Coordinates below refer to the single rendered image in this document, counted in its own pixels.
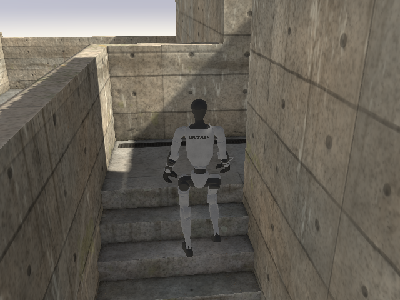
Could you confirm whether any left robot hand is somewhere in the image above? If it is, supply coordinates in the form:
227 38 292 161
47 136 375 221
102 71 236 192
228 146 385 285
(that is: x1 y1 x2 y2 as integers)
163 171 178 183

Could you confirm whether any robot left forearm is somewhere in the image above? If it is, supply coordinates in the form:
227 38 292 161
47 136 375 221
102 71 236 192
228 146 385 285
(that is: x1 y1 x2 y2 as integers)
164 151 176 173

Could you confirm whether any robot left upper arm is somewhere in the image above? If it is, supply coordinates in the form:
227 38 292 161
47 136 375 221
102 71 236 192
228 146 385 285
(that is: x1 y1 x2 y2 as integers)
169 126 186 161

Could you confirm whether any robot head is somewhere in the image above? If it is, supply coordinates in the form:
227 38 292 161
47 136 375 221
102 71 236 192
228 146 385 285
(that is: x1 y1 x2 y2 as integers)
189 99 210 129

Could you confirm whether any robot right forearm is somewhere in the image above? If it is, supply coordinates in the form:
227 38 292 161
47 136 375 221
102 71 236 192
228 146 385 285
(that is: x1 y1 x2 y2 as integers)
221 151 230 167

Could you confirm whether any right robot thigh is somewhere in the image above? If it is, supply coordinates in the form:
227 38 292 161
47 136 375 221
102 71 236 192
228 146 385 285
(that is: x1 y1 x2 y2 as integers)
207 174 221 204

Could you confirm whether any right robot hand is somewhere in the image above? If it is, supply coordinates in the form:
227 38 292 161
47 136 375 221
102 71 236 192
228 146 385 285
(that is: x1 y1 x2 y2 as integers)
216 163 230 173

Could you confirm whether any robot right upper arm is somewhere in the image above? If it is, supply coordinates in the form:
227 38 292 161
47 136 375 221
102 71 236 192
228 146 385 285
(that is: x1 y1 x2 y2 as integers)
212 126 227 160

